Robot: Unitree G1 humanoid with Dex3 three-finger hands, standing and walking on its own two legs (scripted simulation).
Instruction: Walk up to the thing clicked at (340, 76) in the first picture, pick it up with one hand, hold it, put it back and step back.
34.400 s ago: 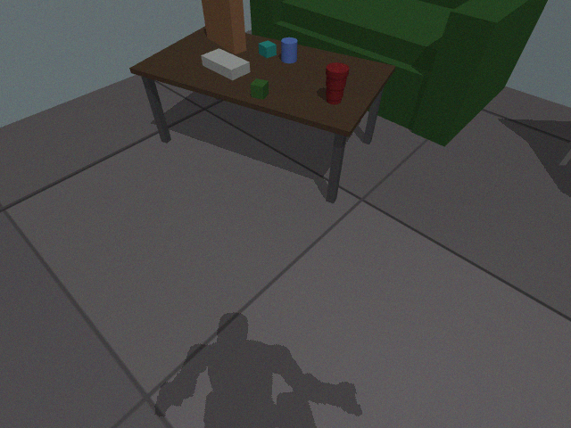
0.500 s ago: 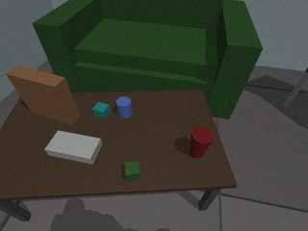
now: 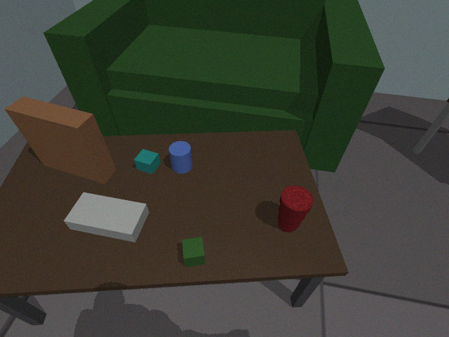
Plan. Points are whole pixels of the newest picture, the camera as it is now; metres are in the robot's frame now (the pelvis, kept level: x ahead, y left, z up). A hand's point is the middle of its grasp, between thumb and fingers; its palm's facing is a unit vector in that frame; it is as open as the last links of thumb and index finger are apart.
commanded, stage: stand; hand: right
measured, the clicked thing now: (292, 211) +0.54 -0.20 -0.26
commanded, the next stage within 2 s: step back in 0.42 s
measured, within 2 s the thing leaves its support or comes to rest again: neither
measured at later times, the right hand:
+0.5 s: hand out of the picture +0.07 -0.26 -0.16, palm faces -0.01 +0.94 -0.35, open 7.4 cm
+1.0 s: hand out of the picture -0.02 -0.28 -0.19, palm faces -0.11 +0.92 -0.38, open 7.4 cm
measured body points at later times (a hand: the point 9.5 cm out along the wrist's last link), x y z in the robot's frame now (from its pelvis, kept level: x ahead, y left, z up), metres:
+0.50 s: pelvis -0.01 +0.00 +0.00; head +0.01 +0.00 +0.44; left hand +0.07 +0.30 -0.14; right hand +0.07 -0.31 -0.13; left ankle -0.01 +0.12 -0.75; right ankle -0.01 -0.14 -0.75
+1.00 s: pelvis -0.11 -0.01 -0.03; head -0.03 -0.01 +0.42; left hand +0.00 +0.30 -0.14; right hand -0.01 -0.33 -0.16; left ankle -0.17 +0.11 -0.72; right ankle -0.02 -0.13 -0.75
